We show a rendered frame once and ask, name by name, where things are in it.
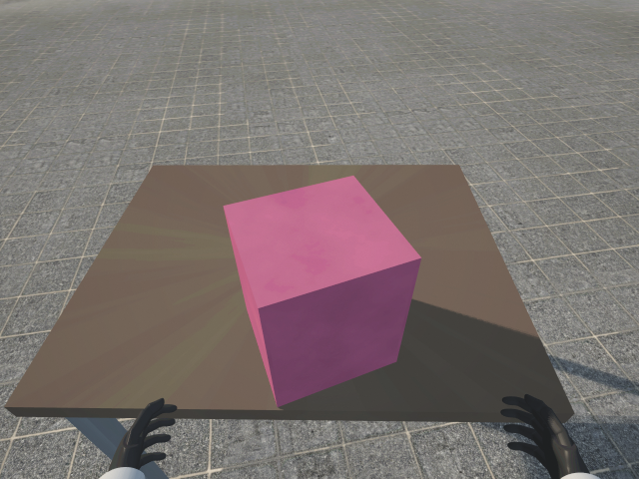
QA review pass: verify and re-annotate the robot left hand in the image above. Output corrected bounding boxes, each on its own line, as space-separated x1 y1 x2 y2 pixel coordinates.
108 398 177 472

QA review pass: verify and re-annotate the table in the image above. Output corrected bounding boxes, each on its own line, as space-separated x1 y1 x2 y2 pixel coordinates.
4 165 575 479

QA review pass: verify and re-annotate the carton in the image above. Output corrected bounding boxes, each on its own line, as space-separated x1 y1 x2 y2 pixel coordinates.
224 176 421 407

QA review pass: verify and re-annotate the robot right hand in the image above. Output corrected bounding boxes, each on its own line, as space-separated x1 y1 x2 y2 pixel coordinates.
500 394 590 479

